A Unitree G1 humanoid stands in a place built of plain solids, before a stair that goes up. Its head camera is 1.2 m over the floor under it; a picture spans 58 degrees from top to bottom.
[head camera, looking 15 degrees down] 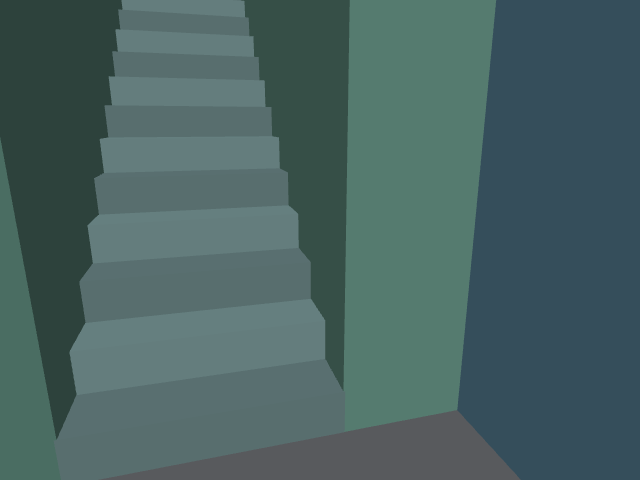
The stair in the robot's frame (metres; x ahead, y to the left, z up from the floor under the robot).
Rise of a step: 0.19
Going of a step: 0.26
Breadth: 1.02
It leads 15 degrees to the left of straight ahead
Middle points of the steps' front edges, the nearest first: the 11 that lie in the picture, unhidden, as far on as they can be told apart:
1.35 0.39 0.19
1.60 0.46 0.37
1.84 0.53 0.56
2.09 0.60 0.75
2.34 0.67 0.93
2.59 0.73 1.12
2.83 0.80 1.31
3.08 0.87 1.50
3.33 0.94 1.68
3.58 1.01 1.87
3.83 1.08 2.06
